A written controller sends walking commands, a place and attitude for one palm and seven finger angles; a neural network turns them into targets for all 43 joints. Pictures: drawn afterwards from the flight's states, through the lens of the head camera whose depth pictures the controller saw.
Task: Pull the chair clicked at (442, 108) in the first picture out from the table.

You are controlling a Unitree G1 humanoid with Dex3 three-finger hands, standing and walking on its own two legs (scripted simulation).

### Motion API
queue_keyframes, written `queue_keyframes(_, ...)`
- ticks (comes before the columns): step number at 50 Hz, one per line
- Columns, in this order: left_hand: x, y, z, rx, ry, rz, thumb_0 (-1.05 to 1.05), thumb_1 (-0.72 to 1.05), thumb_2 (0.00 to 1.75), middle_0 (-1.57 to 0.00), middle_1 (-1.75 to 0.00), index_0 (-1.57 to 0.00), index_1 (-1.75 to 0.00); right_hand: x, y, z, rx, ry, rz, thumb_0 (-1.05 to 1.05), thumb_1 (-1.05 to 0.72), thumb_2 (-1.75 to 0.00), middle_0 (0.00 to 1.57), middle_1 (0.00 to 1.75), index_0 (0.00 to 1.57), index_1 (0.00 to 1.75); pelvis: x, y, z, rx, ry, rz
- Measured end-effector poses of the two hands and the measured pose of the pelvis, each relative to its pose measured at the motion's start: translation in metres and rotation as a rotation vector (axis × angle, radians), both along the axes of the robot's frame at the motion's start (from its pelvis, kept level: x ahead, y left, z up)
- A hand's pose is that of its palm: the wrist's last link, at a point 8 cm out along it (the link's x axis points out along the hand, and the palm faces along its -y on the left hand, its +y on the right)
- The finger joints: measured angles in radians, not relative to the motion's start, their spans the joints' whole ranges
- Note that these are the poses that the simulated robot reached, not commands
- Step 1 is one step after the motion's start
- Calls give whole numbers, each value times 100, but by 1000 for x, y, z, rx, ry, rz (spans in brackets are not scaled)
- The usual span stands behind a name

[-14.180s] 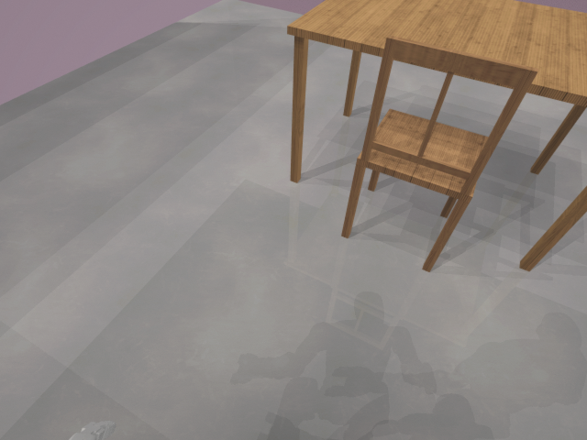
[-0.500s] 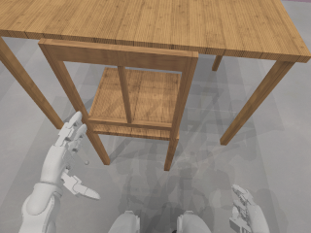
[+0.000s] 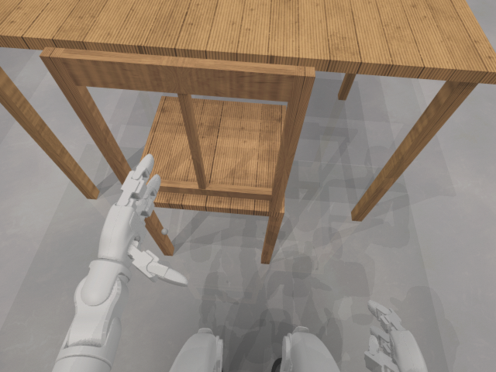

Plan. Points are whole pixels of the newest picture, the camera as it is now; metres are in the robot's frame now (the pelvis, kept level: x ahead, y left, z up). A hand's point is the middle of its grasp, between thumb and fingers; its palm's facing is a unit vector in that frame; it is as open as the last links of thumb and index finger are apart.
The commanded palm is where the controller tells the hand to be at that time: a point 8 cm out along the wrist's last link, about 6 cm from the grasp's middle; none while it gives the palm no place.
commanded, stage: aim the fingers beside a spindle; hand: left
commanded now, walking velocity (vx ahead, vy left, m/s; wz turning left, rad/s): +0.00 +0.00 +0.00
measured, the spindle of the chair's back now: (195, 147) +0.51 +0.12 +0.00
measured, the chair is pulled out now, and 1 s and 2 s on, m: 0.00 0.00 -0.05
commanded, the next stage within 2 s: push the fingers through the gap in 1.10 s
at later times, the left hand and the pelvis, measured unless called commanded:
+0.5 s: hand (194, 214) +0.36 +0.10 +0.01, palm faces -0.12 -0.99 -0.03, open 16.9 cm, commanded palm +0.35 +0.16 +0.01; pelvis -0.01 +0.00 -0.02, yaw +0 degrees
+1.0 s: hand (197, 213) +0.36 +0.10 +0.01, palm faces -0.11 -0.99 -0.03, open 16.9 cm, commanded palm +0.34 +0.15 +0.01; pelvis -0.01 +0.00 -0.02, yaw +0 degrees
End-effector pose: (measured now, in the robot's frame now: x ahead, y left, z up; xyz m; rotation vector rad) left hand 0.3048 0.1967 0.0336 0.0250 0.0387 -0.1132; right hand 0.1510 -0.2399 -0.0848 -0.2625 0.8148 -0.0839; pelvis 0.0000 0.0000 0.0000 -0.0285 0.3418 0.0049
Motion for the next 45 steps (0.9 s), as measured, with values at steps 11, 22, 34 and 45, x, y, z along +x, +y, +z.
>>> queue_keyframes(11,15,-17,-12,2,-11,-6,-1,-50,30,-6,-8,-6,-8,-6,-3,-13,-5,46,-5,1,-90,-90,21,30,20,30,-3,-1,-8,1,16,1)
queue_keyframes(22,36,-34,-20,2,-14,-6,-1,-50,30,-6,-8,-6,-8,-20,-4,-26,10,105,-24,1,-91,-90,21,30,20,30,-7,-2,-14,6,35,-5)
queue_keyframes(34,48,-45,-25,13,-21,-2,-1,-49,30,-7,-8,-7,-8,-39,-8,-37,19,171,-54,1,-91,-90,21,30,20,30,-9,-2,-18,11,49,-13)
queue_keyframes(45,46,-36,-24,15,-26,15,-1,-49,30,-6,-8,-6,-8,-40,-11,-36,13,180,-54,1,-91,-90,21,30,20,30,-9,-3,-17,10,48,-10)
